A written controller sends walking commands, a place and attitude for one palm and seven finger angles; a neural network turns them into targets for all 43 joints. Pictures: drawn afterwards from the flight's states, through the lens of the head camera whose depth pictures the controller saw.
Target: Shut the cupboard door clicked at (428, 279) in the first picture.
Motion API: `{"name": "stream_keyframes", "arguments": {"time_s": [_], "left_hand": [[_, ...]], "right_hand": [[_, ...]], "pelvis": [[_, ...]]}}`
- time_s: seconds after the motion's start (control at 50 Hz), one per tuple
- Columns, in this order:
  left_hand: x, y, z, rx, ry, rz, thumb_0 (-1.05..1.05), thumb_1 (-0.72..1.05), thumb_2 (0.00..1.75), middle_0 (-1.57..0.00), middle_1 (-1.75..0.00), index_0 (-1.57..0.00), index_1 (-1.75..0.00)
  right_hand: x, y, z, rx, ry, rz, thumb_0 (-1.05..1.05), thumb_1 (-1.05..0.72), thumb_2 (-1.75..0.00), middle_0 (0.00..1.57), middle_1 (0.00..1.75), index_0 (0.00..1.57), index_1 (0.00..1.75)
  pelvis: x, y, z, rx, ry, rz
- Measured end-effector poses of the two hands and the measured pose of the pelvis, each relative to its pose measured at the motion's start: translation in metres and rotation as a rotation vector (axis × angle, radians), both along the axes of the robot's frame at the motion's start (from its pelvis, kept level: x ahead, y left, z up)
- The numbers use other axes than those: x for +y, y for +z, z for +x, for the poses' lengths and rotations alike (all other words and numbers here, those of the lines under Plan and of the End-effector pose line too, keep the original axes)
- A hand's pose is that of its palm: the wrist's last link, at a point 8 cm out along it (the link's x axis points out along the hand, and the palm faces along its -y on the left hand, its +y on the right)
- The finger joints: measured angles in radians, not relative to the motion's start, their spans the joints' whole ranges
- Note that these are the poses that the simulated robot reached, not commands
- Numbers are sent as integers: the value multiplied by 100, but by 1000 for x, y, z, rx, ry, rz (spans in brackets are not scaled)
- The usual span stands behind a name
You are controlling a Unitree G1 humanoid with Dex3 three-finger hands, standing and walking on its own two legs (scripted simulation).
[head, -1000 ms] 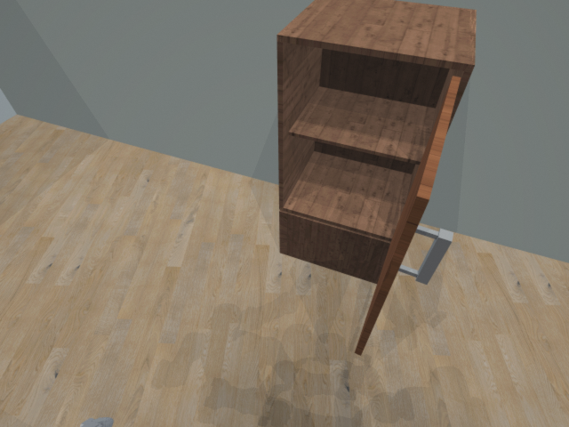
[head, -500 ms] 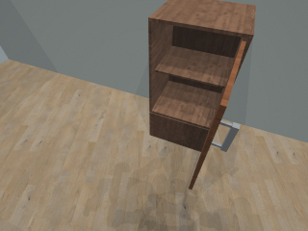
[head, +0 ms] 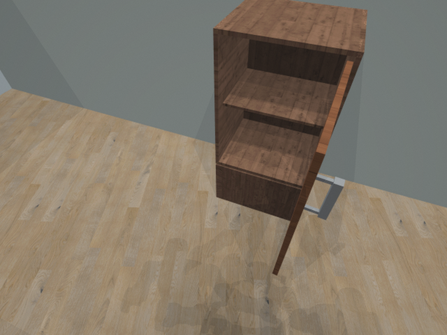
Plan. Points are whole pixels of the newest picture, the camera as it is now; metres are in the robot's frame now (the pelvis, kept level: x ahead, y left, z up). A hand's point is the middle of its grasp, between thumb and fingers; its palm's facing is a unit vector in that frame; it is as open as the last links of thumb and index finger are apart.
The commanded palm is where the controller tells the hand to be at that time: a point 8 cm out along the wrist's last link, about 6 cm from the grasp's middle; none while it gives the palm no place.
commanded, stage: look at it before walking up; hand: left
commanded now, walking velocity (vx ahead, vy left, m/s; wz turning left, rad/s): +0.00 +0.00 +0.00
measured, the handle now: (321, 196) +0.45 -0.21 -0.05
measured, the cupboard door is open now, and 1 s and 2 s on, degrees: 86 86 86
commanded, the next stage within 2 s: walk around to get in front in 0.44 s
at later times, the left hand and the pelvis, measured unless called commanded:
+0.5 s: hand out of the picture +0.07 +0.25 -0.15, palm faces -0.03 -0.94 -0.34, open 7.4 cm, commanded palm none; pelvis +0.01 +0.00 +0.00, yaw +0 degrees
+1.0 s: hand out of the picture +0.06 +0.17 -0.18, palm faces -0.15 -0.95 -0.28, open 7.4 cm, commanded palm none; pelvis -0.02 -0.02 -0.03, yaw -11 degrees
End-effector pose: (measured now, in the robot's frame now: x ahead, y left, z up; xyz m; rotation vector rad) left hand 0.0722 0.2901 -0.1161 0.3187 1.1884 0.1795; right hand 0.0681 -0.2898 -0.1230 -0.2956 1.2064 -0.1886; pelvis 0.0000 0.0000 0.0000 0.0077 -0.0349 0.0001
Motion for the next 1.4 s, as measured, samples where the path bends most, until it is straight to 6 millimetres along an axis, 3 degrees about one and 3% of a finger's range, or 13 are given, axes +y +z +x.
{"name": "stream_keyframes", "arguments": {"time_s": [0.68, 0.76, 0.86, 0.98, 1.1, 1.24, 1.4], "left_hand": [[1, -3, -3, 36, 8, 5, 0, 90, 90, -20, -30, -20, -30], [-10, -11, -4, 64, -18, -12, 0, 90, 90, -20, -30, -20, -30], [-32, -23, -5, 90, -66, -42, 0, 90, 90, -20, -30, -20, -30], [-65, -31, -8, 73, -107, -51, 0, 90, 90, -20, -30, -20, -30], [-85, -19, -21, 112, -123, -75, 0, 90, 90, -20, -30, -20, -30], [-82, -14, -14, 124, -186, -83, 0, 90, 90, -20, -30, -20, -30], [-53, -21, 21, 95, -280, -80, 0, 90, 90, -20, -30, -20, -30]], "right_hand": [[1, 1, 9, -22, -20, -7, 0, -90, -90, 20, 30, 21, 30], [9, -6, -1, -44, -71, 14, 0, -90, -90, 20, 30, 21, 30], [18, -22, -28, -42, -141, 63, 0, -90, -90, 20, 30, 21, 30], [11, -50, -61, 5, -216, 119, 0, -90, -90, 20, 30, 21, 30], [5, -35, -77, 12, -273, 122, 1, -91, -90, 20, 30, 20, 30], [2, -18, -84, -53, -345, 85, 0, -91, -90, 20, 30, 20, 30], [21, -1, -90, -139, -414, 28, 0, -91, -90, 20, 30, 20, 30]], "pelvis": [[0, -1, 5, 3, -35, -1], [0, -6, 1, 7, -80, 5], [-5, -15, -8, 5, -141, 30], [-22, -30, -16, 1, -195, 25], [-26, -13, -23, 22, -246, 28], [-18, -5, -27, 40, -328, 36], [13, -7, -29, 54, -428, 26]]}}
